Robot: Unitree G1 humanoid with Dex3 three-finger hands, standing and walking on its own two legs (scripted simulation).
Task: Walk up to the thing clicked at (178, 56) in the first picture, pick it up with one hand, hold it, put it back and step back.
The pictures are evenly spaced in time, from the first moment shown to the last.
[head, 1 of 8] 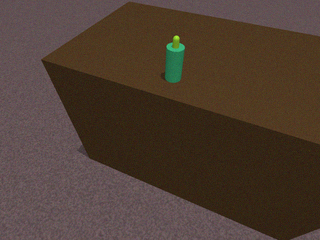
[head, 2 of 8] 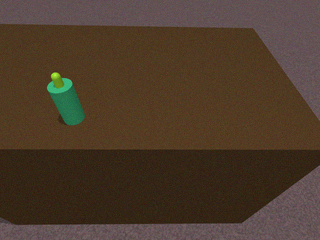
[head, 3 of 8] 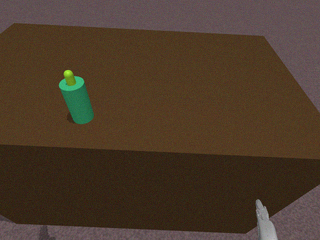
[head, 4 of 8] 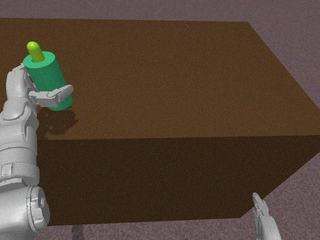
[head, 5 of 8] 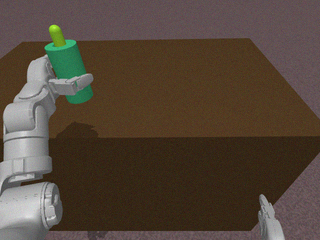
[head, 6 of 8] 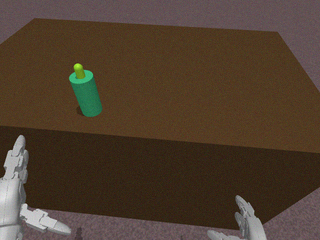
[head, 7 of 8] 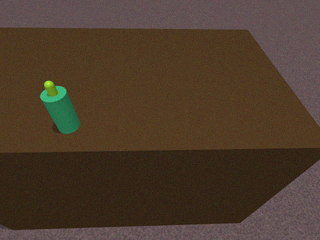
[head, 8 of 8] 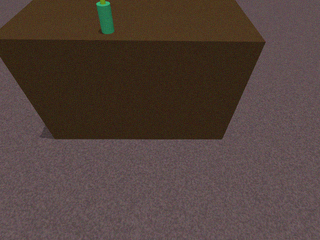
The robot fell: no
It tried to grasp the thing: yes
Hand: left
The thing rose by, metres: 0.26
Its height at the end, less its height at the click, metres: +0.00
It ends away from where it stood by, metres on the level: 0.02
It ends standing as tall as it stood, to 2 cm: yes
